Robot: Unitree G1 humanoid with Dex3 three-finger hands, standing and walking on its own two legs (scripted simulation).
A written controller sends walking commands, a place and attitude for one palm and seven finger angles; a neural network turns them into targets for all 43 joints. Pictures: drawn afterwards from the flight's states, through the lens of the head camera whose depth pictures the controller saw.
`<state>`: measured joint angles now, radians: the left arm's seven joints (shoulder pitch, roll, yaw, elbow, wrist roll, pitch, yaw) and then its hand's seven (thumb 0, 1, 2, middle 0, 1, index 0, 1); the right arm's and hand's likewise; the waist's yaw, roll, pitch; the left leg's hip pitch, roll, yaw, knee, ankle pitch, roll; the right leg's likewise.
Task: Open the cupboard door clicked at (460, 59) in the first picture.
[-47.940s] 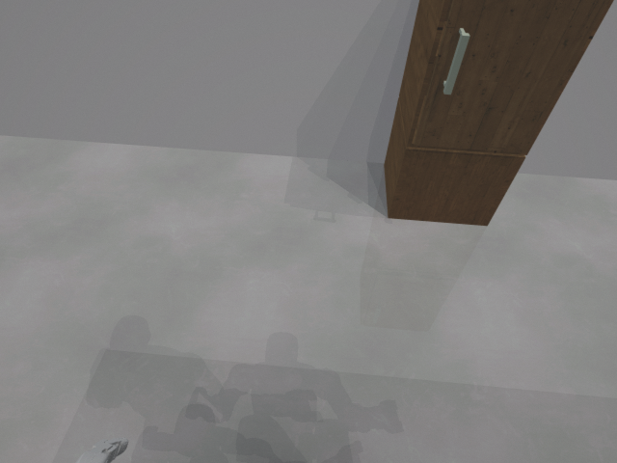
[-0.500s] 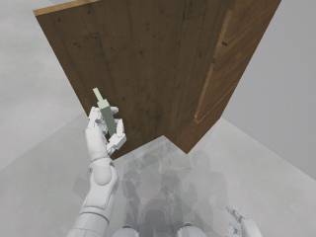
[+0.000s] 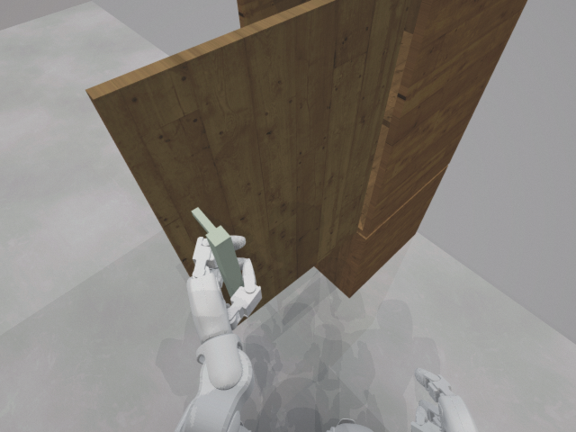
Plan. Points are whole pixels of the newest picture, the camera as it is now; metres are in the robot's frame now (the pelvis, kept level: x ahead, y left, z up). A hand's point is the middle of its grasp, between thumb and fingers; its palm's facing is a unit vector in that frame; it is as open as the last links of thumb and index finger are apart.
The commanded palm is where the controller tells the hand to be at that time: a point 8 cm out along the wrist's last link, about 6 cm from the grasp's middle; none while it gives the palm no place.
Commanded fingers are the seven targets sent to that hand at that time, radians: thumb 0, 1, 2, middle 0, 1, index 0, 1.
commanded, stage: open thumb and fingers to let go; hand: left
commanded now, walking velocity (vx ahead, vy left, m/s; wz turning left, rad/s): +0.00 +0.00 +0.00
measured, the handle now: (221, 260) +0.34 +0.11 +0.04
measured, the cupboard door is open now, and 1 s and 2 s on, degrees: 87 86 88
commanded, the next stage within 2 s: slide the hand sideways off the handle in 0.78 s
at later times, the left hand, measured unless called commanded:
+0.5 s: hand (241, 280) +0.31 +0.07 +0.04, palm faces +0.36 -0.93 -0.02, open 12.8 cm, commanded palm +0.27 +0.11 +0.04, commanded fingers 0.00 -0.50 0.30 -0.25 -0.90 -0.25 -0.90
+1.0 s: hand (241, 297) +0.29 +0.07 +0.04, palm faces +0.05 -0.99 -0.09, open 15.6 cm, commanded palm +0.26 +0.11 +0.04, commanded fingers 0.00 -0.50 0.30 -0.15 -0.30 -0.15 -0.30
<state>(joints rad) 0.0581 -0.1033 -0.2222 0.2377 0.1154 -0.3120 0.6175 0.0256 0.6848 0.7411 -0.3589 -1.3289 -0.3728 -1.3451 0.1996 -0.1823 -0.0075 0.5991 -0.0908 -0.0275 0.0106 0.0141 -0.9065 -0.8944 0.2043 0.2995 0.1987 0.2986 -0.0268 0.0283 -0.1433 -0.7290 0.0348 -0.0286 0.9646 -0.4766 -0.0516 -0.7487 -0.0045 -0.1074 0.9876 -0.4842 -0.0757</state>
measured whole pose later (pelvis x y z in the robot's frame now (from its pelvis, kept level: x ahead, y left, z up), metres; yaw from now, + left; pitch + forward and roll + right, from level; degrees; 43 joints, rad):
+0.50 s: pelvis -0.02 +0.02 -0.01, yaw +0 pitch +14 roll +1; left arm -0.10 -0.13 -0.17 0.37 0.11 -0.33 0.63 0.00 -0.30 0.38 -0.31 -1.19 -0.32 -1.19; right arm 0.19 -0.18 -0.01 0.62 -0.09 -0.03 0.00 0.01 -0.91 -0.89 0.20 0.30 0.20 0.30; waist -0.01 0.03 -0.14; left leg -0.78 0.02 -0.02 1.01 -0.46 -0.03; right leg -0.80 -0.02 -0.10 1.02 -0.46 -0.06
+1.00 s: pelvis -0.03 +0.04 -0.01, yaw +0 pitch +13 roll +0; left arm -0.09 -0.03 -0.24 0.35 0.12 -0.35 0.37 -0.02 -0.49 0.30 -0.30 -0.45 -0.23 -0.50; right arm 0.19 -0.17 0.02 0.59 -0.07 -0.03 0.01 0.01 -0.91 -0.89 0.21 0.30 0.20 0.30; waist -0.01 0.03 -0.13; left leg -0.81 0.01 -0.01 1.05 -0.47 0.00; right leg -0.81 -0.03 -0.08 1.04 -0.45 -0.03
